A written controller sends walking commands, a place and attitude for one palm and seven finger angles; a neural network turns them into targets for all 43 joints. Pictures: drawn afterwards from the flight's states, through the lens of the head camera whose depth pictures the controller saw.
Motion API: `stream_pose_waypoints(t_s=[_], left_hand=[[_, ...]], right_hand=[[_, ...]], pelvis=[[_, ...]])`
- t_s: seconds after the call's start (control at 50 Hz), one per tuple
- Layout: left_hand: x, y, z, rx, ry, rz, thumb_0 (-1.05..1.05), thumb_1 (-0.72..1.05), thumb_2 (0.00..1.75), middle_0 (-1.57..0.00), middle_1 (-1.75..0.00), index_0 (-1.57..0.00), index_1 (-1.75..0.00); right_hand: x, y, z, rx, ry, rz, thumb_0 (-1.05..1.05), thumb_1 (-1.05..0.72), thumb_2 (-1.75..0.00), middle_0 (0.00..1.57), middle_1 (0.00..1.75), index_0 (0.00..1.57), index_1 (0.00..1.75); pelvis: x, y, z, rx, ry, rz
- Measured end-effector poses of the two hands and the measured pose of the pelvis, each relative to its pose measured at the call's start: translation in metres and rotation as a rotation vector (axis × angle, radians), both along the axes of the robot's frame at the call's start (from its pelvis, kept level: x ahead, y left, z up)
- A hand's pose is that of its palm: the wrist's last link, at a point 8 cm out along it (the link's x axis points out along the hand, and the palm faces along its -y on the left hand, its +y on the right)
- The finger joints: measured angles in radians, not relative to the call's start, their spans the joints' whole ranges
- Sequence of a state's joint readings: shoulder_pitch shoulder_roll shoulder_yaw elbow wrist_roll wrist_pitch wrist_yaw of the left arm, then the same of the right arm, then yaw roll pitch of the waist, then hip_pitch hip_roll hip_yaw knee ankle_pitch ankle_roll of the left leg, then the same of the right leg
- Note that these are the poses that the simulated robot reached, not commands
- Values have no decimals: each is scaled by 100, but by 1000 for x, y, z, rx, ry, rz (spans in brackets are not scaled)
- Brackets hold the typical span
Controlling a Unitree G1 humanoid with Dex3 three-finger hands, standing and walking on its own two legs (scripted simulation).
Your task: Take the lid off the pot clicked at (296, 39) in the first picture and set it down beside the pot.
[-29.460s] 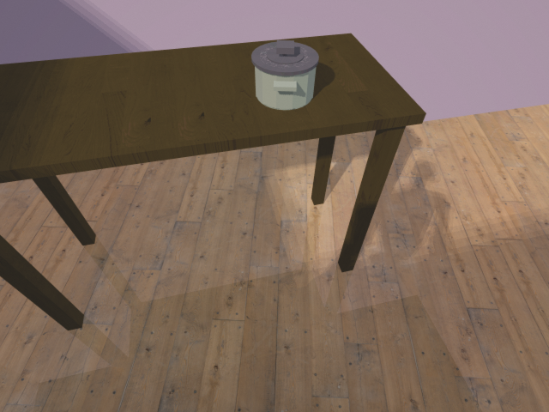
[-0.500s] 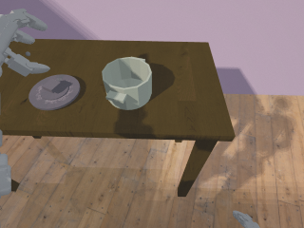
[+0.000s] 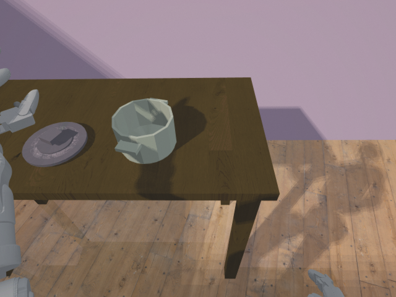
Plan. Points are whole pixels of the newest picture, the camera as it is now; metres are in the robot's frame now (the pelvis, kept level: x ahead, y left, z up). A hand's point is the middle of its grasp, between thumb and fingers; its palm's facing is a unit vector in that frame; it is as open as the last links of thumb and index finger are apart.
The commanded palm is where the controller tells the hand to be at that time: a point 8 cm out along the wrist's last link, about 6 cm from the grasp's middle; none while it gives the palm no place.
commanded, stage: draw the hand back to the body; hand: left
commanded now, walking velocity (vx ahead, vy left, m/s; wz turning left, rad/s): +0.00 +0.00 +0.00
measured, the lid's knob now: (51, 136) +0.47 +0.42 +0.05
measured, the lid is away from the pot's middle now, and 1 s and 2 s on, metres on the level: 0.25 0.25 0.25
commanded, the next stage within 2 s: step back with the hand held close in 1.18 s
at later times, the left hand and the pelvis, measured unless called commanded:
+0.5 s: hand out of the picture +0.25 +0.29 +0.24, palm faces +0.54 -0.81 -0.21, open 7.6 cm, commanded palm +0.19 +0.32 +0.24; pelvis -0.02 +0.00 +0.00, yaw +0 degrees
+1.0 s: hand out of the picture +0.16 +0.27 +0.23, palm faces +0.46 -0.84 -0.28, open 7.4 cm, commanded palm +0.09 +0.31 +0.23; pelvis -0.04 +0.03 +0.00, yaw +0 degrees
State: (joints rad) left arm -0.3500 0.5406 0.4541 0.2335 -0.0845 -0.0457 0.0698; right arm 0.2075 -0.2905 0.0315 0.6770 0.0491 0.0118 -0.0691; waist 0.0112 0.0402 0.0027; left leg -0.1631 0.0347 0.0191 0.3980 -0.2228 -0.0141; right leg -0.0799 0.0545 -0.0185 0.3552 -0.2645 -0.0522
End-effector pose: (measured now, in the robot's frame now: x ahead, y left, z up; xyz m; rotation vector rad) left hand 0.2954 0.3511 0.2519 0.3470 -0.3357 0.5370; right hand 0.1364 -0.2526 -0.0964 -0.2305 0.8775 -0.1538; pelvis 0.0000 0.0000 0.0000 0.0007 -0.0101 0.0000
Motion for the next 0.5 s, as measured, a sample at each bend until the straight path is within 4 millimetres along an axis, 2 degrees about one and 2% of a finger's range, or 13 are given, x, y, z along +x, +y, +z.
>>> stream_pose_waypoints(t_s=[0.12, 0.28, 0.5], left_hand=[[-24, -10, -2, 1, -27, 4, 0, 45, 83, -30, -53, -29, -53], [-54, -18, -6, 8, -38, 0, 1, 64, 86, -26, -43, -26, -43], [-95, -26, -9, 17, -73, -25, 1, 84, 89, -22, -33, -22, -33]], right_hand=[[19, -2, 6, 3, -60, 24, 1, -91, -90, 20, 30, 20, 30], [36, 12, 14, 29, -138, 63, 1, -91, -90, 20, 30, 20, 30], [32, 35, 17, 51, -167, 98, 1, -91, -90, 20, 30, 20, 30]], pelvis=[[-1, -6, 0, 2, -17, 5], [-8, -8, 0, 3, -39, 7], [-17, -1, 1, -1, -69, 6]])
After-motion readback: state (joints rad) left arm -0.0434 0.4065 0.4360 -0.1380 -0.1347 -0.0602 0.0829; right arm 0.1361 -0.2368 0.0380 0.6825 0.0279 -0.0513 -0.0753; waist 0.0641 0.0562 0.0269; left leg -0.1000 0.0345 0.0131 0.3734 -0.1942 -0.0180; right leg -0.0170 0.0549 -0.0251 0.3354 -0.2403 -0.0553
